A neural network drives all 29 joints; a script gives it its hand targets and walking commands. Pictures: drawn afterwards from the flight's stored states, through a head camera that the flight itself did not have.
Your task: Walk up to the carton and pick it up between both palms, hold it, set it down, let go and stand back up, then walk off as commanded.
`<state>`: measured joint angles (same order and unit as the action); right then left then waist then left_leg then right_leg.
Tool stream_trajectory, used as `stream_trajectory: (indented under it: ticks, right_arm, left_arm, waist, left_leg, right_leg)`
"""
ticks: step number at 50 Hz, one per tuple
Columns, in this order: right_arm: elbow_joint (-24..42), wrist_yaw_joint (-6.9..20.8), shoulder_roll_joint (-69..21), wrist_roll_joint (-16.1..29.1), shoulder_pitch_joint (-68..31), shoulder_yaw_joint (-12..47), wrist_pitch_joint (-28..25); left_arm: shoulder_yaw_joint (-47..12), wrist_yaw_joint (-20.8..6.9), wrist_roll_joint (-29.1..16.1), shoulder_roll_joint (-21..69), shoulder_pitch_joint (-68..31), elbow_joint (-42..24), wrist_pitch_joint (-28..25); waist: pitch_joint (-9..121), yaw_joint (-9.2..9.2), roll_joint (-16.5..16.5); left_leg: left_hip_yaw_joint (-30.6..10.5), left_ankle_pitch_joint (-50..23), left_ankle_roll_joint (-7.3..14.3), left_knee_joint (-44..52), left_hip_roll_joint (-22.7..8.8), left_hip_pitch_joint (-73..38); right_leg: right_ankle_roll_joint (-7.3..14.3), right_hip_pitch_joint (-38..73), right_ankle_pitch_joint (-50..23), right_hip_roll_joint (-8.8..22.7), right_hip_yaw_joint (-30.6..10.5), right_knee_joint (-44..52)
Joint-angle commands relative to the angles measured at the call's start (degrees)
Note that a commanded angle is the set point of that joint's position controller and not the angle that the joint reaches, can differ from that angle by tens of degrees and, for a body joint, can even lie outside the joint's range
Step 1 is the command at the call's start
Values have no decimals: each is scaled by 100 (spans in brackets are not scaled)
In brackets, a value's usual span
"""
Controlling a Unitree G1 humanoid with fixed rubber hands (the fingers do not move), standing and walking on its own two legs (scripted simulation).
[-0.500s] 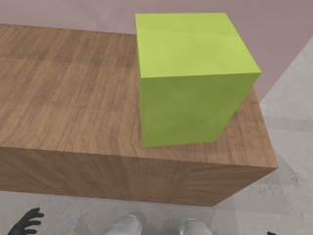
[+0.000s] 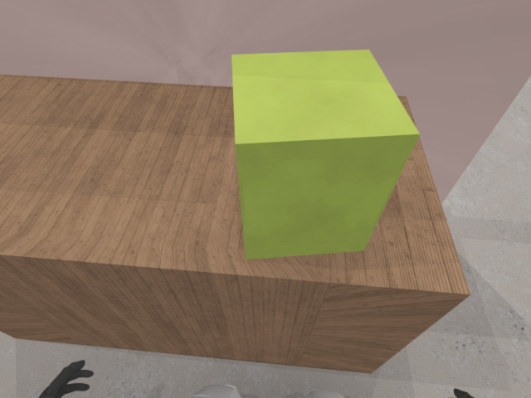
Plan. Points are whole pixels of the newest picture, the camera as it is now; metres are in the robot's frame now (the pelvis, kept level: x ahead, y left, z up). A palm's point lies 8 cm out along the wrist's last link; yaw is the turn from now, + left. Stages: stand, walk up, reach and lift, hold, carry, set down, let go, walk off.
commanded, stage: walk up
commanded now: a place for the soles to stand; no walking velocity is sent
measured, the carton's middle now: (303, 161) +0.48 -0.04 +0.07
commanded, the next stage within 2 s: stand in 0.78 s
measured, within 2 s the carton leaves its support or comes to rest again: neither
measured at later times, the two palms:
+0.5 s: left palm out of the picture +0.08 +0.31 -0.08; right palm out of the picture +0.07 -0.31 -0.10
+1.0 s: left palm out of the picture +0.08 +0.31 -0.09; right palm out of the picture +0.08 -0.31 -0.10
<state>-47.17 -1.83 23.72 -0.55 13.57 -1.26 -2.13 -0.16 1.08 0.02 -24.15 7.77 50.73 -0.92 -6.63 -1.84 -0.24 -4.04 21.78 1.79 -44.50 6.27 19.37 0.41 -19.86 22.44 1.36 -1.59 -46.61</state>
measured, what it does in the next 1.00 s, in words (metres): stands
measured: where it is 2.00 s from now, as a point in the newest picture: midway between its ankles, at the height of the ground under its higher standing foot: outside the picture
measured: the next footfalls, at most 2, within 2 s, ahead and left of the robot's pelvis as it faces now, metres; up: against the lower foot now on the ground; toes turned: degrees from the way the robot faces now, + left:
none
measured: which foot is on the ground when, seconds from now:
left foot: down 0.00-1.00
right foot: down 0.00-1.00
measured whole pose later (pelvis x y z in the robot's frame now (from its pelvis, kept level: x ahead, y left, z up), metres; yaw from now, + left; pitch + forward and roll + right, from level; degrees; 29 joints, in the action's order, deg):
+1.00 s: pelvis -0.01 +0.00 +0.00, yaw +1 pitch -4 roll +1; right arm -51.4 -0.6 23.7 -0.5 13.6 -1.3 -2.2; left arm -0.1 -0.2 0.0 -22.4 7.5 53.4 -1.5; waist -3.6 -1.8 -0.2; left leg -4.0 18.5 -0.1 -41.5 4.0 19.0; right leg -0.1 -19.9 20.8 1.7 -1.0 -44.4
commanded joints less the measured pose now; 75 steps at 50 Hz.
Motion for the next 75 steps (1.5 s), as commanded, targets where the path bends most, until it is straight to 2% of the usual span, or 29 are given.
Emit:
stream_trajectory:
  ticks: [1, 3, 5, 7, 8, 9, 11, 14, 16, 18, 23, 29, 34, 49, 50, 51, 52, 53, 54, 55, 58, 61, 63, 65, 67, 69, 75]
  right_arm:
    - [70, 100, 1061, 75, 6, -302, -20]
    - [-5, 130, 953, 49, 124, -280, -75]
    - [-52, 119, 973, 25, 151, -279, -109]
    - [-44, 101, 1020, -1, -20, -280, -119]
    - [-38, 102, 1051, 7, -200, -272, -121]
    - [-80, 111, 1078, 9, -303, -280, -113]
    - [-108, 136, 1072, -5, -440, -257, -84]
    - [-144, 162, 1035, -15, -399, -249, -68]
    - [-158, 173, 1040, -27, -414, -250, -73]
    - [-193, 179, 1049, -32, -435, -251, -85]
    - [-263, 178, 1034, -24, -466, -229, -111]
    - [-305, 142, 1001, 14, -443, -192, -128]
    - [-285, 120, 988, 27, -474, -181, -109]
    - [-293, 145, 1018, -17, -534, -180, -89]
    - [-527, 433, 374, -859, -2350, -1094, -1032]
    - [-659, 589, 854, -781, -1922, -1218, -1115]
    - [-679, 638, 1002, -801, -1824, -1236, -1089]
    - [-682, 663, 1066, -787, -1757, -1245, -1099]
    - [-598, 678, 1080, -757, -1708, -1307, -1123]
    - [-500, 679, 1069, -704, -1664, -1328, -1142]
    - [-327, 650, 1024, -540, -1230, -1288, -1129]
    - [107, 572, 682, -356, -1014, -983, -1126]
    - [541, 482, 452, -248, -903, -802, -1110]
    - [810, 379, 268, -140, -771, -673, -1116]
    - [919, 316, 134, -24, -620, -509, -1114]
    - [900, 293, 96, 79, -467, -407, -1099]
    - [932, 368, 227, 287, -268, -379, -1133]
  left_arm:
    - [549, -4, 132, -1507, -361, -217, -261]
    - [513, -19, 108, -1411, -445, -237, -233]
    - [488, -34, 78, -1274, -575, -272, -214]
    - [462, -42, 44, -1147, -554, -259, -204]
    - [448, -48, 31, -1102, -483, -219, -193]
    - [452, -61, 31, -1098, -428, -158, -175]
    - [464, -74, 67, -1098, -454, -106, -162]
    - [451, -105, 115, -1070, -491, -55, -158]
    - [450, -125, 129, -1056, -496, -19, -158]
    - [439, -136, 133, -1037, -515, 26, -160]
    - [437, -126, 119, -1068, -501, 92, -187]
    - [416, -89, 73, -1080, -505, 93, -194]
    - [402, -67, 50, -1061, -515, 76, -181]
    - [412, -99, 93, -1042, -522, 97, -151]
    - [555, 195, 188, -885, -2145, -1721, 1090]
    - [486, 320, 325, -532, -1587, -1793, 1639]
    - [606, 297, 449, -493, -1511, -1869, 1759]
    - [724, 269, 486, -488, -1476, -2032, 1840]
    - [742, 236, 427, -497, -1455, -2196, 1923]
    - [757, 224, 351, -531, -1463, -2349, 1991]
    - [777, 246, 374, -569, -1157, -2926, 2159]
    - [990, 190, 464, -634, -812, -2931, 2145]
    - [1147, 151, 530, -696, -675, -2811, 2127]
    - [1293, 117, 534, -758, -643, -2800, 2039]
    - [1437, 100, 525, -758, -553, -2828, 1915]
    - [1527, 109, 513, -710, -469, -2984, 1782]
    - [1400, 222, 325, -374, -47, -3482, 1404]
  waist:
    - [279, 178, -912]
    - [359, 259, -873]
    - [645, 263, -680]
    - [789, 209, -498]
    - [789, 144, -401]
    - [742, 100, -349]
    - [423, 77, -304]
    - [183, 129, -321]
    - [91, 132, -323]
    - [51, 129, -316]
    - [233, 108, -327]
    - [625, 118, -328]
    - [740, 116, -322]
    - [391, 112, -293]
    - [468, 421, 459]
    - [122, 438, 833]
    - [137, 379, 884]
    - [285, 364, 818]
    - [413, 396, 604]
    - [498, 386, 381]
    - [686, 413, 17]
    - [753, 216, -635]
    - [712, 131, -1010]
    - [755, 53, -1215]
    - [879, -53, -1302]
    - [1002, -99, -1216]
    - [1443, -67, -471]
  left_leg:
    - [-174, 897, -44, -252, -383, 326]
    - [-166, -87, 30, 553, -444, -141]
    - [-464, -963, 82, 869, -526, -565]
    - [-829, -1350, 174, 1057, -665, -642]
    - [-1015, -1210, 235, 1156, -746, -547]
    - [-1122, -610, 282, 1294, -792, -301]
    - [-1116, 65, 280, 1466, -799, 149]
    - [-1086, 800, 289, 1641, -727, 336]
    - [-1112, 985, 293, 1725, -717, 417]
    - [-1113, 924, 284, 1773, -719, 437]
    - [-1058, 143, 238, 1650, -725, 322]
    - [-914, -1141, 206, 1391, -761, -71]
    - [-889, -1438, 211, 1337, -800, -188]
    - [-1020, -477, 270, 1631, -817, 140]
    - [681, 1760, -359, 1435, -1051, 1517]
    - [388, 2442, 8, 1766, -1499, 2556]
    - [523, 2555, 166, 1890, -1628, 3280]
    - [581, 2281, 201, 1834, -1633, 3483]
    - [640, 1924, 169, 1731, -1573, 3239]
    - [707, 1615, 119, 1626, -1445, 2807]
    - [755, 1002, -29, 1406, -1150, 1577]
    - [859, 90, -143, 1100, -734, 722]
    - [837, -185, -149, 1065, -567, 448]
    - [812, -445, -117, 1105, -455, 317]
    - [793, -699, -104, 1178, -412, 233]
    - [787, -927, -124, 1295, -402, 128]
    - [748, -1704, -253, 1620, -395, -477]
  right_leg:
    - [1361, 326, -445, 1785, -1986, 2526]
    - [1017, 195, -804, 1437, -1520, 2227]
    - [759, 181, -1037, 1126, -1220, 1889]
    - [577, 186, -901, 843, -977, 1663]
    - [515, 162, -641, 710, -911, 1628]
    - [478, 173, 4, 660, -905, 1772]
    - [465, 159, 1067, 617, -943, 2065]
    - [485, -50, 1622, 600, -1002, 2248]
    - [460, -82, 1722, 576, -1013, 2303]
    - [429, -37, 1613, 556, -996, 2312]
    - [405, 250, 1077, 574, -958, 2287]
    - [418, 500, -220, 660, -837, 2080]
    - [437, 546, -661, 704, -781, 1980]
    - [411, 347, 505, 587, -797, 2208]
    - [215, 126, 616, -362, 701, 516]
    - [195, 1355, -184, -702, 844, -287]
    - [163, 2265, -564, -780, 864, -564]
    - [147, 2619, -721, -743, 810, -611]
    - [142, 2574, -746, -666, 761, -454]
    - [150, 2287, -627, -561, 665, -176]
    - [169, 1573, -423, -382, 516, 475]
    - [137, 1178, -224, -124, 26, 1278]
    - [1, 1105, -358, -22, -257, 1626]
    - [-157, 1173, -793, 68, -450, 1808]
    - [-259, 1353, -1360, 135, -577, 1894]
    - [-285, 1507, -1850, 153, -595, 1921]
    - [-196, 1707, -2837, 24, -244, 1999]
